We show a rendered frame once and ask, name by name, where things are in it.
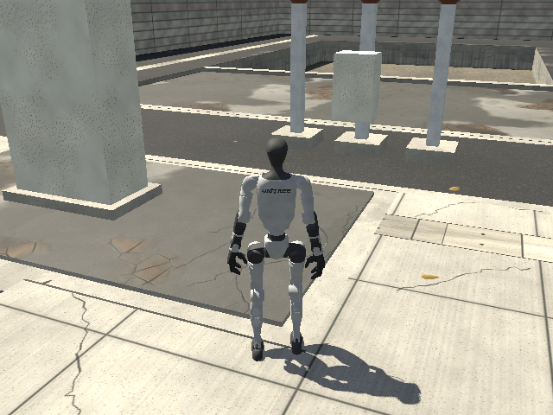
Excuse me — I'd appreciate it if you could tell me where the robot left upper arm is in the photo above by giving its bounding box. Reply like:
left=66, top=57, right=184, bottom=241
left=238, top=175, right=258, bottom=223

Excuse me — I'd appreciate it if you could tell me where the robot right thigh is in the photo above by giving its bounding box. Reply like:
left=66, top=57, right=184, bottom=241
left=289, top=240, right=306, bottom=299

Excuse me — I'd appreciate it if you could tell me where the robot right upper arm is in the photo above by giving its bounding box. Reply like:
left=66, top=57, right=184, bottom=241
left=295, top=175, right=315, bottom=225

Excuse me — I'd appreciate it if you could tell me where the robot right forearm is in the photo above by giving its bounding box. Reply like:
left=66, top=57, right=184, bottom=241
left=306, top=211, right=323, bottom=256

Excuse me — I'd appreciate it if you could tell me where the robot right foot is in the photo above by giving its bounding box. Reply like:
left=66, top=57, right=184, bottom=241
left=290, top=331, right=302, bottom=355

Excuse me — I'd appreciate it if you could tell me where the robot right hand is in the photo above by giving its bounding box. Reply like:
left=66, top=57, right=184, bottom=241
left=305, top=254, right=325, bottom=279

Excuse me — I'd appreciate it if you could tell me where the robot left forearm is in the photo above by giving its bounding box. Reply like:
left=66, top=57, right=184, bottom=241
left=229, top=210, right=246, bottom=252

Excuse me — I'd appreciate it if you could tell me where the robot left hand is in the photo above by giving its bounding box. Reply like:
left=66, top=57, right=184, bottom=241
left=227, top=250, right=247, bottom=275

